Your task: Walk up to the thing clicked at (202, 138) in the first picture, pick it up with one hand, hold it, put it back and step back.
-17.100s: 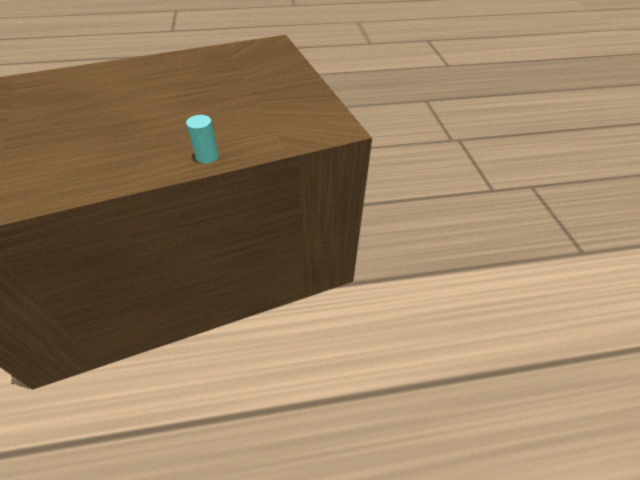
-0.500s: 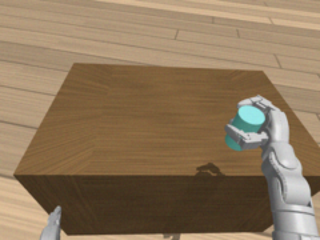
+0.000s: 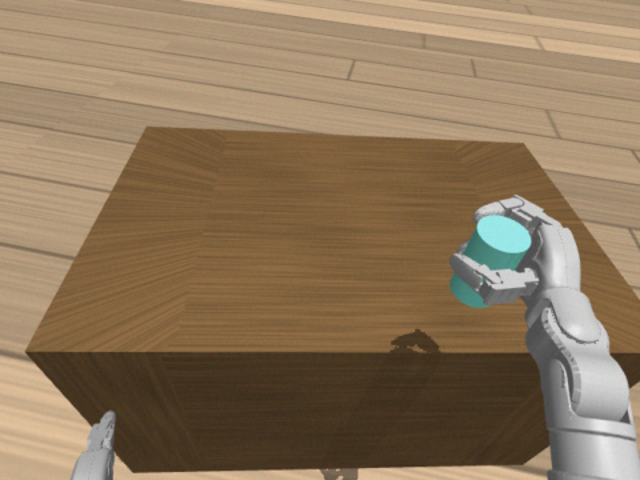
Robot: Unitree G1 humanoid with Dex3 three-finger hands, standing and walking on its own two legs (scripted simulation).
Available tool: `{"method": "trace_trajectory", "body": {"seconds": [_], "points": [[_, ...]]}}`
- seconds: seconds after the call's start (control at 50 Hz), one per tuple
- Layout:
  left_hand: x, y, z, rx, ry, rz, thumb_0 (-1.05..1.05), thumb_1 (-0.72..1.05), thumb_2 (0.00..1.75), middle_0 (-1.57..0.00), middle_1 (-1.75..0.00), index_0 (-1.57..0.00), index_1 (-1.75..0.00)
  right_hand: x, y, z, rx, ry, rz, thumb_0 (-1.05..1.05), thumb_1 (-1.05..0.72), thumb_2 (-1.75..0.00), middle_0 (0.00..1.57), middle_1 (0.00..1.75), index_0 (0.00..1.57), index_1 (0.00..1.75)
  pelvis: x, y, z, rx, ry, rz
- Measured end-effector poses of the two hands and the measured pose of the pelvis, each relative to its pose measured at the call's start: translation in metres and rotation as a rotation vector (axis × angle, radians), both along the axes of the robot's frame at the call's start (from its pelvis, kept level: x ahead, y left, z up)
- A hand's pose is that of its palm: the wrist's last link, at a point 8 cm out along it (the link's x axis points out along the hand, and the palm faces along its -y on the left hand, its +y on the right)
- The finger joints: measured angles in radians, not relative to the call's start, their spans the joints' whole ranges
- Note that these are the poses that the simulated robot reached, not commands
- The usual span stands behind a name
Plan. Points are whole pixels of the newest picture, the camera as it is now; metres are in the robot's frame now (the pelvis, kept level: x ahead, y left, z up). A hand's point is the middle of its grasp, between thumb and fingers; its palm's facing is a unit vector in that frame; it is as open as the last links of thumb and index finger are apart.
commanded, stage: hold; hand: right
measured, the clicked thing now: (487, 263) +0.33 -0.18 +0.15
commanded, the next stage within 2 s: crouch in 1.92 s
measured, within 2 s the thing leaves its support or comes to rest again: neither
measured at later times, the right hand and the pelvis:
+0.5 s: hand (494, 248) +0.33 -0.18 +0.17, palm faces +0.17 +0.99 -0.02, open 8.6 cm; pelvis +0.00 +0.00 +0.00, yaw +0 degrees
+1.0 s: hand (488, 253) +0.32 -0.17 +0.17, palm faces +0.16 +0.99 -0.01, open 8.6 cm; pelvis +0.00 +0.00 +0.00, yaw +0 degrees
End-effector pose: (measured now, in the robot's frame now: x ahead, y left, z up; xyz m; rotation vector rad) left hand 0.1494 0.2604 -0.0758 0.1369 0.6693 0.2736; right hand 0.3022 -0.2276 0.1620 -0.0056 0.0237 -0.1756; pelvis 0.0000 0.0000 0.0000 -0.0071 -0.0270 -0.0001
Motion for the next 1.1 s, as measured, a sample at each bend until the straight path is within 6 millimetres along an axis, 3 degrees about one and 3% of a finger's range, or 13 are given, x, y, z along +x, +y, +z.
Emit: {"method": "trace_trajectory", "body": {"seconds": [0.22, 0.42, 0.64, 0.72, 0.88, 1.1], "points": [[0.008, -0.011, -0.001, -0.027, -0.017, -0.017, -0.01, -0.52, 0.05, -0.06, -0.06, -0.06, -0.06, -0.004, 0.004, 0.012, -0.009, -0.028, 0.017, -0.02, 0.31, -1.11, 0.83, 1.19, 0.86, 1.21, 0.000, -0.001, 0.001, 0.002, -0.009, -0.002], [0.003, -0.003, -0.002, -0.009, -0.008, -0.012, -0.01, -0.52, 0.05, -0.06, -0.06, -0.06, -0.06, -0.006, -0.005, 0.013, -0.009, -0.022, -0.009, -0.02, 0.31, -1.11, 0.83, 1.19, 0.86, 1.21, 0.000, 0.000, 0.000, 0.000, -0.011, -0.006], [0.008, -0.001, 0.003, -0.003, -0.038, -0.005, -0.01, -0.52, 0.05, -0.06, -0.06, -0.06, -0.06, 0.000, 0.013, 0.013, 0.000, -0.016, 0.043, -0.02, 0.31, -1.11, 0.83, 1.19, 0.86, 1.21, -0.001, 0.000, 0.001, 0.001, -0.010, -0.003], [0.009, 0.000, 0.005, -0.004, -0.052, -0.004, -0.01, -0.52, 0.05, -0.06, -0.06, -0.06, -0.06, -0.002, 0.007, 0.015, 0.005, -0.021, 0.017, -0.02, 0.31, -1.11, 0.83, 1.19, 0.86, 1.21, 0.000, 0.001, 0.000, 0.000, -0.012, 0.000], [-0.002, -0.002, -0.009, -0.027, 0.020, -0.010, -0.01, -0.52, 0.05, -0.06, -0.06, -0.06, -0.06, -0.010, -0.002, 0.012, -0.021, -0.006, -0.011, -0.02, 0.31, -1.11, 0.82, 1.20, 0.86, 1.21, -0.001, 0.002, 0.001, 0.001, -0.011, -0.004], [0.013, 0.000, 0.008, -0.002, -0.067, -0.017, -0.01, -0.52, 0.05, -0.06, -0.06, -0.06, -0.06, -0.007, 0.009, 0.010, 0.008, -0.013, 0.024, -0.02, 0.31, -1.11, 0.83, 1.19, 0.86, 1.21, -0.001, 0.003, 0.001, 0.000, -0.012, -0.004]]}}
